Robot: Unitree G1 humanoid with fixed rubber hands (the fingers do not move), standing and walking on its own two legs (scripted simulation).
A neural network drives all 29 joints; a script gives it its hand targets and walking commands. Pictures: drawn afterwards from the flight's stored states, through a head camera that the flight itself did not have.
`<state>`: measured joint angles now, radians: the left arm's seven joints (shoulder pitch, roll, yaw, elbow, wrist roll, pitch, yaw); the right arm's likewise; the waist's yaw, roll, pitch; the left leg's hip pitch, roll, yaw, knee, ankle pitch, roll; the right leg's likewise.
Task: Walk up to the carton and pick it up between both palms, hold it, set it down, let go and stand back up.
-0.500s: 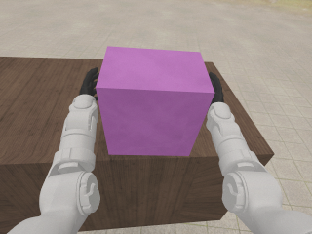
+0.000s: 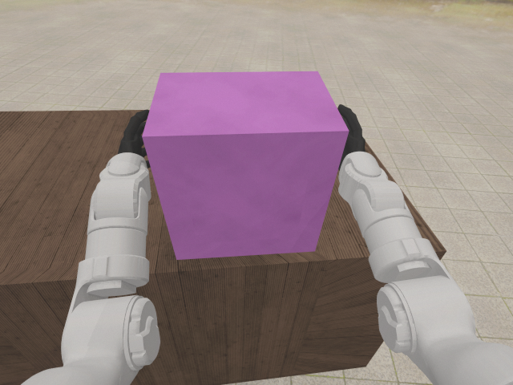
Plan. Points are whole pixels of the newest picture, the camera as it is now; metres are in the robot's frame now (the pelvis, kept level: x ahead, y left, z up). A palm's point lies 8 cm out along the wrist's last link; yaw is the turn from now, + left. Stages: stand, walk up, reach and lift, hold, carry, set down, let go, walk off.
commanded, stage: reach and lift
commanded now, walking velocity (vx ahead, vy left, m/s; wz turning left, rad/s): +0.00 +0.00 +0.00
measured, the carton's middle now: (244, 169) +0.40 +0.00 +0.17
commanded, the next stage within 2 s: hold in 1.16 s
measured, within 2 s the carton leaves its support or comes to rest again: neither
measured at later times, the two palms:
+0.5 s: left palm (130, 149) +0.38 +0.17 +0.22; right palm (355, 139) +0.38 -0.17 +0.24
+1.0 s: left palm (132, 139) +0.38 +0.16 +0.24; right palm (359, 129) +0.38 -0.17 +0.25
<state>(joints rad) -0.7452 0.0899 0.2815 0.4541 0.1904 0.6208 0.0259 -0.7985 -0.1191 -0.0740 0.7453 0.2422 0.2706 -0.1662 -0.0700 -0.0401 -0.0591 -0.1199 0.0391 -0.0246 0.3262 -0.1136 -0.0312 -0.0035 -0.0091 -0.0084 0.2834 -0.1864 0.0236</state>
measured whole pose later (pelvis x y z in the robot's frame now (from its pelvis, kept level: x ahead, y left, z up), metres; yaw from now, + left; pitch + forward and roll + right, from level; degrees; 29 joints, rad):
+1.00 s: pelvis +0.01 +0.00 +0.00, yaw +0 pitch -3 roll -1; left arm -0.77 0.11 0.30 0.34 0.15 0.81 0.02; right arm -0.88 -0.19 0.01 0.63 0.37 0.52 -0.24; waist -0.09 0.00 -0.13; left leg -0.15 0.05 -0.03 0.35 -0.14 -0.04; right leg -0.02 0.00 -0.01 0.27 -0.19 0.02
